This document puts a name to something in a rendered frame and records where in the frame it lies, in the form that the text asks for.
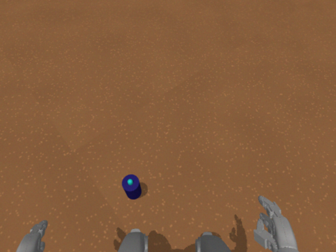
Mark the left robot hand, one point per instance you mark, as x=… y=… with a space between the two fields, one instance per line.
x=32 y=241

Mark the bottle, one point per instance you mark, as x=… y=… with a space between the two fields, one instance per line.
x=131 y=186

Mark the right robot hand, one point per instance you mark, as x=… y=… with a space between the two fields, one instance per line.
x=280 y=233

